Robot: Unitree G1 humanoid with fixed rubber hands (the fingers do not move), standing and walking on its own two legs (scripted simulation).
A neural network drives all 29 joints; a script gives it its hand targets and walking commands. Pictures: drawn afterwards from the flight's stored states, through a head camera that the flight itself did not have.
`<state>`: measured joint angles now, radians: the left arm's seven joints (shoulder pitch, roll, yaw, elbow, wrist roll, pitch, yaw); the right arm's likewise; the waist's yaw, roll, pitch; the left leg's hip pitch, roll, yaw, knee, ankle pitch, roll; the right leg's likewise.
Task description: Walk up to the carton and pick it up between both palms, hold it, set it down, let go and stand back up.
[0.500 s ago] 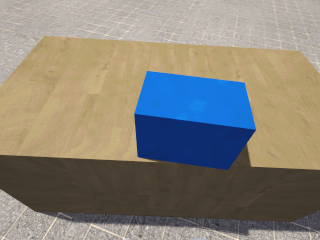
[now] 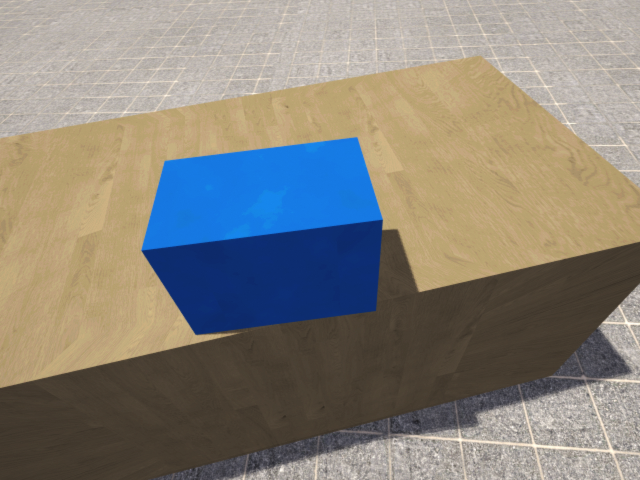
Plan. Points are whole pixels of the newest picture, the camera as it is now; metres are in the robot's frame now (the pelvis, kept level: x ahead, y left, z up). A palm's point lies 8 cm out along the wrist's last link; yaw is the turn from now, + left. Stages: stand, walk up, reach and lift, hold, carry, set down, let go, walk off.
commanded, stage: walk up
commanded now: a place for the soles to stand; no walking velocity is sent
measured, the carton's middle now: (274, 238) +0.47 +0.10 +0.02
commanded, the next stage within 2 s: none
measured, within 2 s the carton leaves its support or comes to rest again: neither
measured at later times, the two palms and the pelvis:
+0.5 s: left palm out of the picture +0.10 +0.21 -0.09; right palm out of the picture +0.07 -0.27 -0.10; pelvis +0.02 -0.02 +0.03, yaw +2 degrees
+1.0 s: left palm out of the picture +0.05 +0.25 -0.10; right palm out of the picture +0.07 -0.27 -0.10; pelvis +0.02 -0.02 +0.02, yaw +8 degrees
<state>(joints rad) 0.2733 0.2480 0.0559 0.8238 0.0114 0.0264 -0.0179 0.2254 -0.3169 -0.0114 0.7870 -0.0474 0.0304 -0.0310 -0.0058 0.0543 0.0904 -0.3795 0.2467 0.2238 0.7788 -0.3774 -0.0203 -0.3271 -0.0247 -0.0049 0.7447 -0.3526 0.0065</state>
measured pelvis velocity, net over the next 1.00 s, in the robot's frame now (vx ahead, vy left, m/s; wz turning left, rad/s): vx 0.02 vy -0.02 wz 0.14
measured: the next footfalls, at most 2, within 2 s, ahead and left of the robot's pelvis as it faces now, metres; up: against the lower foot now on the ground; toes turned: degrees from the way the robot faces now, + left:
left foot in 0.30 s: +0.06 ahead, +0.11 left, +0.00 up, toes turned +15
